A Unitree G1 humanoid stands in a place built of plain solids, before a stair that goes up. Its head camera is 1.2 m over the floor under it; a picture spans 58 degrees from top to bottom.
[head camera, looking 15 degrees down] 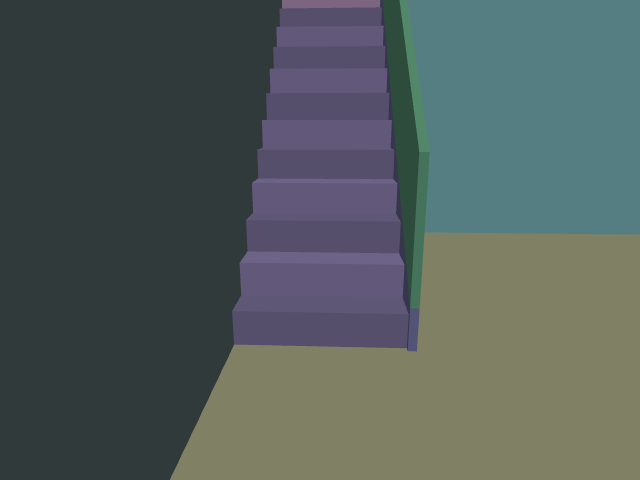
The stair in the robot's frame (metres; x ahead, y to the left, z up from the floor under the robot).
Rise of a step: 0.20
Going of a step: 0.23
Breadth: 0.97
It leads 2 degrees to the right of straight ahead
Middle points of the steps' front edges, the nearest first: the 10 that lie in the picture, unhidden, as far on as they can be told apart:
2.18 0.00 0.21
2.41 -0.01 0.41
2.64 -0.02 0.62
2.87 -0.03 0.82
3.10 -0.04 1.03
3.34 -0.05 1.23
3.57 -0.06 1.44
3.80 -0.07 1.64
4.03 -0.08 1.85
4.26 -0.09 2.05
